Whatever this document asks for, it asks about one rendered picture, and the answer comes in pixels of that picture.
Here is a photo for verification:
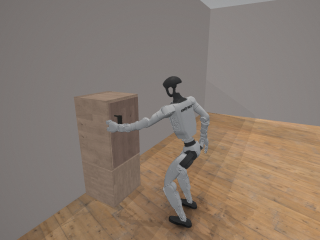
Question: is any robot left upper arm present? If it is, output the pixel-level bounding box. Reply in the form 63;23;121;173
141;105;176;128

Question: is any cupboard door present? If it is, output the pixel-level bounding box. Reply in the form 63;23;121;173
108;96;140;168

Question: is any left robot hand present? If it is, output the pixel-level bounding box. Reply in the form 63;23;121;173
106;120;128;133

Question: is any handle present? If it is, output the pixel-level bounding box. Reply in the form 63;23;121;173
114;115;123;124

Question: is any robot right forearm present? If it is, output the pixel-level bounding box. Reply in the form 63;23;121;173
200;119;210;139

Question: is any robot head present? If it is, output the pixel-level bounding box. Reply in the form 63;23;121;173
163;76;187;104

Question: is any robot left forearm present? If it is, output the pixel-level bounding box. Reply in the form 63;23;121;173
116;119;148;133

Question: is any left robot shin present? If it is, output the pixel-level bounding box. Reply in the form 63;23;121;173
163;185;187;222

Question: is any robot right upper arm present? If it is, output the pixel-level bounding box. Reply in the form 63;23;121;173
186;96;210;123

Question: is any right robot hand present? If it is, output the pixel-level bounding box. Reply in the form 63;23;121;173
199;138;209;154

